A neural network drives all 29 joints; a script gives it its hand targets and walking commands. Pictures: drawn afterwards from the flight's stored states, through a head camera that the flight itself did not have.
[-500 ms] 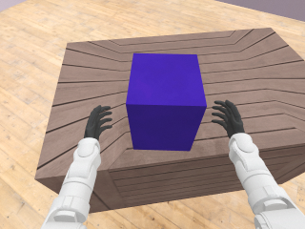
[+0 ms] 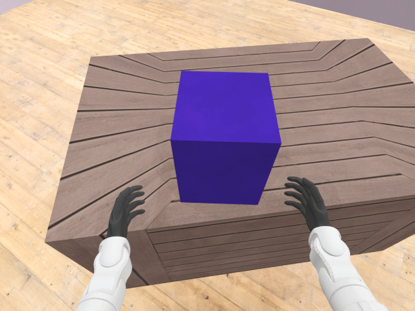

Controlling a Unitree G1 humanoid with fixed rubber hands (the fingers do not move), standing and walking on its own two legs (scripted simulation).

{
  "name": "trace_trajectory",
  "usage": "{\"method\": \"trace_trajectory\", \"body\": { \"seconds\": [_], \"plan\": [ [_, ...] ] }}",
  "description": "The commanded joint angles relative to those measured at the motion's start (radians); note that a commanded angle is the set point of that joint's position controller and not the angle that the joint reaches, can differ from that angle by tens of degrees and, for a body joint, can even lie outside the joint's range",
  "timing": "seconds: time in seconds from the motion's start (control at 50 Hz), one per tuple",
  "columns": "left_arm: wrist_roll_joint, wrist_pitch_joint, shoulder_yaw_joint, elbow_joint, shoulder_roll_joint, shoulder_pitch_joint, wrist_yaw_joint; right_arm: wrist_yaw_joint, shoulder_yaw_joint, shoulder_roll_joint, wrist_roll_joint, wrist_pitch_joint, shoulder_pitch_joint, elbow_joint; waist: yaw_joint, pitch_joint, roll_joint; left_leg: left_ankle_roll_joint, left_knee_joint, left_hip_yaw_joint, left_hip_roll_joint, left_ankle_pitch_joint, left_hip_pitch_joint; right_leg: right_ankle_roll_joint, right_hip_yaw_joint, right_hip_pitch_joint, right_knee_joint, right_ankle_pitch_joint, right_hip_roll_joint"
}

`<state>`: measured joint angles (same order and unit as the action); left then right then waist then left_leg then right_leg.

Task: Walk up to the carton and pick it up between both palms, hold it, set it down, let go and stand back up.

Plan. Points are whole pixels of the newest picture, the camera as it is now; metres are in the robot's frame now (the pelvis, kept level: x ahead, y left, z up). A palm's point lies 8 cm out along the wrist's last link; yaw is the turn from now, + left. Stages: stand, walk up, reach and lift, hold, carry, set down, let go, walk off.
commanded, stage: set down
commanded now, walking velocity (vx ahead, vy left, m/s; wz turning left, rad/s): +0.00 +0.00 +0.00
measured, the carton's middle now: (221, 141) +0.48 -0.01 +0.00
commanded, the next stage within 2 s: let go in 0.92 s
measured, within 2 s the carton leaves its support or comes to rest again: neither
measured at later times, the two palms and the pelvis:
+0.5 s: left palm (120, 250) +0.23 +0.19 -0.03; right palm (320, 251) +0.22 -0.20 -0.04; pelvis +0.01 +0.00 +0.01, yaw -1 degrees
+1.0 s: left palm (108, 272) +0.20 +0.22 -0.06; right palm (326, 273) +0.19 -0.20 -0.05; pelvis +0.01 +0.01 +0.01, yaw -2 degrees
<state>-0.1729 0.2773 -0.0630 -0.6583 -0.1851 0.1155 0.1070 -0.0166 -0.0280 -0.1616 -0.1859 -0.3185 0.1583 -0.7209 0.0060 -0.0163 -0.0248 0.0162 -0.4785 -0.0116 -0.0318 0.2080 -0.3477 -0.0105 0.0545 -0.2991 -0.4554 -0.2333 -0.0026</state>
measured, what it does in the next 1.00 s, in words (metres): stands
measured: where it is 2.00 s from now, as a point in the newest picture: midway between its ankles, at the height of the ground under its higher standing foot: outside the picture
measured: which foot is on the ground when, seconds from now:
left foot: down 0.00-1.00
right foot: down 0.00-1.00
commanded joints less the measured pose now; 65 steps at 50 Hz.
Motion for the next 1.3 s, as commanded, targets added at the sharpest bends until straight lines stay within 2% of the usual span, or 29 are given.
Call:
{"method": "trace_trajectory", "body": {
  "seconds": [0.0,0.06,0.08,0.1,0.14,0.16,0.18,0.2,0.22,0.24,0.26,0.28,0.32,0.44,0.56,0.58,0.6,0.64,0.66,0.68,0.7,0.72,0.74,0.76,0.88,0.96,0.98,1.2,1.28],
  "plan": [
    [0.035,0.076,0.056,0.158,-0.073,0.173,-0.025,-0.003,-0.003,-0.118,-0.021,-0.092,0.156,0.111,-0.013,-0.350,0.038,0.036,0.064,0.007,0.035,-0.255,0.107,-0.011,-0.078,0.292,0.039,0.356,0.021],
    [0.092,0.022,0.068,0.106,-0.049,0.085,-0.044,-0.015,-0.020,-0.116,-0.013,-0.083,0.085,-0.013,-0.020,-0.254,0.050,0.049,0.069,0.007,0.040,-0.280,0.172,-0.018,-0.078,0.279,0.073,0.366,0.025],
    [0.054,0.033,0.073,0.239,-0.089,0.215,-0.040,-0.019,0.003,-0.129,-0.024,-0.095,0.182,0.081,-0.013,-0.309,0.045,0.044,0.062,0.000,0.039,-0.277,0.168,-0.012,-0.075,0.266,0.061,0.351,0.024],
    [0.073,0.004,0.058,0.107,-0.037,0.108,-0.042,-0.017,-0.015,-0.123,-0.014,-0.081,0.105,0.011,-0.019,-0.229,0.047,0.041,0.072,0.008,0.041,-0.256,0.161,-0.021,-0.078,0.244,0.082,0.312,0.024],
    [0.059,-0.023,0.036,0.200,-0.030,0.077,-0.034,-0.020,-0.024,-0.108,-0.020,-0.063,0.070,0.089,-0.010,-0.241,0.028,0.033,0.081,-0.005,0.034,-0.223,0.179,-0.018,-0.071,0.255,0.086,0.281,0.027],
    [0.005,0.012,0.035,0.338,-0.092,0.254,-0.021,-0.024,0.045,-0.131,-0.003,-0.091,0.262,0.272,-0.016,-0.343,0.014,0.033,0.070,-0.018,0.043,-0.247,0.157,-0.006,-0.063,0.235,0.080,0.300,0.029],
    [0.029,-0.027,0.010,0.199,-0.064,0.223,-0.022,-0.020,0.010,-0.144,0.012,-0.057,0.215,0.127,-0.035,-0.273,0.032,0.039,0.073,-0.008,0.038,-0.208,0.127,-0.023,-0.070,0.238,0.078,0.292,0.026],
    [-0.002,-0.010,0.021,0.312,-0.092,0.259,-0.014,-0.020,0.029,-0.121,0.004,-0.065,0.238,0.265,-0.016,-0.312,0.013,0.029,0.077,-0.014,0.034,-0.193,0.121,-0.017,-0.071,0.249,0.072,0.279,0.025],
    [0.059,-0.027,0.012,0.222,-0.015,0.009,-0.022,-0.012,-0.026,-0.086,0.004,-0.052,0.030,0.131,-0.018,-0.220,0.030,0.033,0.086,-0.008,0.032,-0.237,0.168,-0.022,-0.074,0.271,0.085,0.338,0.018],
    [0.031,-0.013,0.027,0.366,-0.102,0.218,-0.023,-0.015,0.017,-0.119,0.007,-0.072,0.243,0.307,-0.006,-0.326,0.038,0.031,0.071,-0.022,0.042,-0.254,0.161,-0.013,-0.071,0.267,0.065,0.361,0.018],
    [0.093,-0.061,0.030,0.127,-0.017,0.009,-0.036,-0.006,-0.028,-0.095,0.028,-0.038,0.066,0.048,-0.015,-0.169,0.049,0.035,0.090,-0.002,0.041,-0.235,0.164,-0.021,-0.081,0.258,0.093,0.366,0.015],
    [0.093,-0.056,0.067,0.253,-0.085,0.100,-0.044,-0.010,-0.007,-0.098,0.032,-0.045,0.122,0.158,-0.004,-0.201,0.030,0.031,0.091,-0.021,0.043,-0.233,0.186,-0.007,-0.069,0.269,0.092,0.352,0.009],
    [0.142,-0.086,0.088,0.186,-0.062,-0.001,-0.064,-0.013,-0.037,-0.084,0.034,-0.033,0.024,0.042,0.010,-0.114,0.028,0.030,0.102,-0.014,0.047,-0.255,0.228,-0.001,-0.072,0.287,0.108,0.387,0.012],
    [0.138,-0.102,0.093,0.377,-0.062,-0.043,-0.051,-0.029,0.005,-0.086,0.044,-0.069,-0.010,0.211,0.017,-0.127,0.030,0.031,0.118,-0.040,0.051,-0.248,0.288,0.004,-0.061,0.290,0.126,0.333,0.022],
    [0.095,-0.135,0.053,0.410,-0.083,-0.007,-0.023,-0.016,0.043,-0.082,0.091,-0.021,-0.006,0.275,0.017,-0.116,0.023,0.015,0.131,-0.048,0.042,-0.124,0.227,-0.018,-0.059,0.227,0.147,0.158,0.015],
    [0.116,-0.153,0.040,0.302,-0.052,-0.101,-0.031,-0.010,0.035,-0.070,0.106,-0.003,-0.082,0.210,-0.006,-0.036,0.010,0.011,0.133,-0.051,0.044,-0.109,0.220,-0.019,-0.063,0.222,0.155,0.156,0.015],
    [0.080,-0.118,0.058,0.460,-0.097,-0.051,-0.025,-0.008,0.056,-0.074,0.097,-0.022,-0.056,0.329,0.017,-0.142,0.006,0.008,0.126,-0.050,0.044,-0.150,0.233,-0.011,-0.060,0.242,0.131,0.186,0.016],
    [0.111,-0.113,0.038,0.327,-0.074,-0.089,-0.028,0.004,0.030,-0.074,0.114,-0.012,-0.118,0.187,-0.010,-0.064,0.028,0.014,0.128,-0.048,0.048,-0.121,0.224,-0.019,-0.069,0.239,0.142,0.188,0.009],
    [0.079,-0.086,0.055,0.444,-0.113,-0.021,-0.022,0.003,0.049,-0.068,0.094,-0.031,-0.058,0.325,0.011,-0.158,0.012,0.010,0.118,-0.043,0.048,-0.143,0.227,-0.005,-0.067,0.254,0.116,0.214,0.007],
    [0.126,-0.109,0.053,0.284,-0.075,-0.129,-0.027,0.008,0.036,-0.068,0.120,-0.008,-0.146,0.132,-0.007,-0.057,0.039,0.021,0.126,-0.038,0.046,-0.137,0.233,-0.020,-0.070,0.233,0.137,0.197,0.009],
    [0.097,-0.087,0.063,0.423,-0.102,-0.086,-0.022,0.007,0.048,-0.077,0.100,-0.031,-0.106,0.269,0.015,-0.148,0.042,0.021,0.117,-0.038,0.045,-0.173,0.251,-0.009,-0.065,0.260,0.131,0.214,0.015],
    [0.138,-0.132,0.051,0.217,-0.057,-0.165,-0.035,0.008,0.021,-0.080,0.118,0.002,-0.170,0.067,-0.008,-0.008,0.048,0.024,0.126,-0.033,0.043,-0.145,0.250,-0.024,-0.064,0.220,0.156,0.178,0.014],
    [0.097,-0.114,0.064,0.369,-0.101,-0.099,-0.035,0.003,0.043,-0.086,0.096,-0.022,-0.122,0.212,0.020,-0.114,0.019,0.017,0.124,-0.040,0.042,-0.174,0.278,-0.007,-0.060,0.232,0.144,0.189,0.016],
    [0.126,-0.150,0.051,0.235,-0.067,-0.155,-0.040,0.003,0.009,-0.092,0.097,-0.008,-0.143,0.119,0.008,-0.060,0.030,0.020,0.120,-0.035,0.042,-0.180,0.287,-0.021,-0.059,0.209,0.153,0.189,0.016],
    [0.112,-0.178,0.059,0.394,-0.094,-0.147,-0.037,-0.001,0.035,-0.098,0.098,-0.019,-0.130,0.234,0.015,-0.118,0.028,0.030,0.104,-0.047,0.044,-0.240,0.315,-0.016,-0.045,0.219,0.138,0.241,0.027],
    [0.154,-0.229,0.068,0.304,-0.084,-0.178,-0.040,0.011,0.039,-0.114,0.124,0.009,-0.169,0.117,0.024,-0.015,0.076,0.030,0.130,-0.041,0.035,-0.207,0.301,-0.032,-0.043,0.186,0.155,0.155,0.028],
    [0.118,-0.213,0.063,0.427,-0.096,-0.183,-0.033,0.013,0.049,-0.127,0.108,-0.010,-0.177,0.219,0.031,-0.084,0.063,0.034,0.125,-0.040,0.035,-0.245,0.336,-0.026,-0.035,0.196,0.151,0.180,0.034],
    [0.158,-0.288,0.064,0.246,-0.089,-0.219,-0.049,0.031,0.073,-0.126,0.188,0.050,-0.236,0.074,0.006,0.048,0.048,0.024,0.145,-0.050,0.027,-0.119,0.300,-0.031,-0.037,0.154,0.169,0.072,0.019],
    [0.143,-0.296,0.067,0.325,-0.107,-0.200,-0.051,0.024,0.086,-0.133,0.183,0.055,-0.217,0.163,0.019,-0.013,0.028,0.021,0.132,-0.059,0.033,-0.149,0.321,-0.018,-0.035,0.164,0.156,0.103,0.025]
  ]
}}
